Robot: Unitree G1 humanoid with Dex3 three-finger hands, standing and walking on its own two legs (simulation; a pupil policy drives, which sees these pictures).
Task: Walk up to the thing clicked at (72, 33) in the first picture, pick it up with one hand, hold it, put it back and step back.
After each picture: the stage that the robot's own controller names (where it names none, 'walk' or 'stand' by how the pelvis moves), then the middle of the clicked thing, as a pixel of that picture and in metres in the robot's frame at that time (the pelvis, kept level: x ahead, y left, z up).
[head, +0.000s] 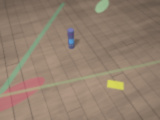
stand; (71, 39) +1.39 +0.10 -0.66
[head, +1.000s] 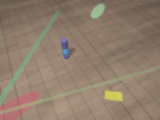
walk; (65, 49) +1.26 +0.25 -0.65
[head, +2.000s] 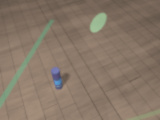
walk; (57, 79) +0.79 +0.26 -0.64
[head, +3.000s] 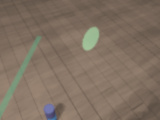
walk; (51, 115) +0.49 +0.20 -0.63
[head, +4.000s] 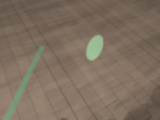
stand; out of the picture +0.39 +0.20 -0.65
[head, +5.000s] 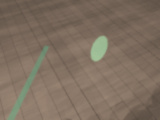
stand; out of the picture +0.38 +0.17 -0.65
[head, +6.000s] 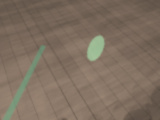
stand; out of the picture +0.39 +0.19 -0.66
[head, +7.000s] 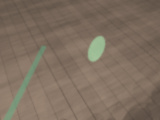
stand; out of the picture +0.38 +0.19 -0.66
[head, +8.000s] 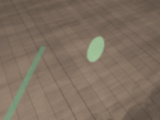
go down; out of the picture +0.37 +0.19 -0.66
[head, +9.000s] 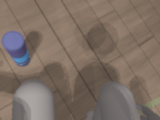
go down; (18, 51) +0.45 +0.25 -0.26
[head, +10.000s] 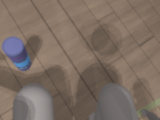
approach; (19, 56) +0.45 +0.25 -0.26
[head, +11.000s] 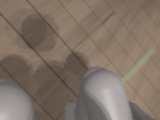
close in; out of the picture +0.43 +0.29 -0.16
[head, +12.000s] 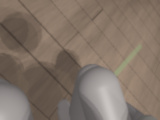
close; out of the picture +0.43 +0.30 -0.16
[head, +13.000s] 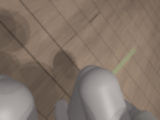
lift; out of the picture +0.38 +0.29 -0.16
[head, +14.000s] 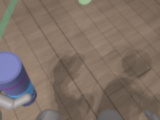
lift; (17, 85) +0.32 +0.19 +0.03
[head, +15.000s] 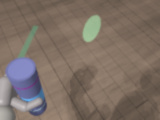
hold; (30, 91) +0.31 +0.17 +0.02
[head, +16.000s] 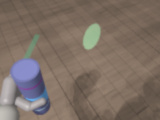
hold; (34, 91) +0.31 +0.16 +0.03
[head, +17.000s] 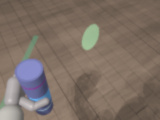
crouch; (38, 91) +0.32 +0.15 +0.03
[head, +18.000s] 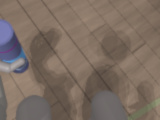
crouch; (11, 52) +0.44 +0.20 -0.05
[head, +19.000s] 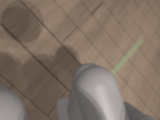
lower; out of the picture +0.42 +0.29 -0.16
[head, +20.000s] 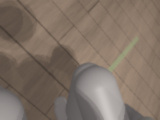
lower; out of the picture +0.43 +0.30 -0.16
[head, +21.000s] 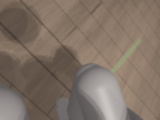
lower; out of the picture +0.41 +0.29 -0.16
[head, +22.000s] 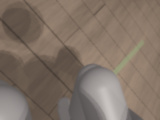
lower; out of the picture +0.41 +0.29 -0.16
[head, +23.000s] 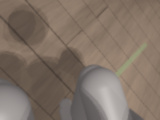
loosen; out of the picture +0.40 +0.27 -0.16
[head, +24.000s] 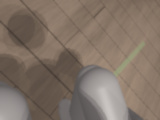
withdraw; out of the picture +0.41 +0.27 -0.16
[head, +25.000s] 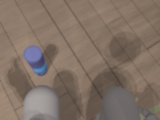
walk; (37, 63) +0.45 +0.21 -0.30
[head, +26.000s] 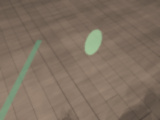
stand; out of the picture +0.37 +0.16 -0.59
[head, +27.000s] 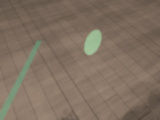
stand; out of the picture +0.38 +0.17 -0.60
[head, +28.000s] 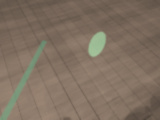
stand; out of the picture +0.38 +0.16 -0.63
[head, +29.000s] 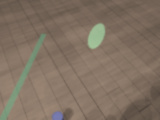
walk; out of the picture +0.41 +0.15 -0.65
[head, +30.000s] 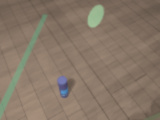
walk; (63, 87) +0.63 +0.13 -0.63
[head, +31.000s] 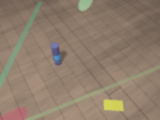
walk; (56, 54) +0.97 +0.25 -0.62
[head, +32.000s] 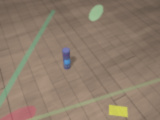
stand; (66, 59) +1.04 +0.14 -0.65
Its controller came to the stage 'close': yes
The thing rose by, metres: 0.68
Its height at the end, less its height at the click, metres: +0.00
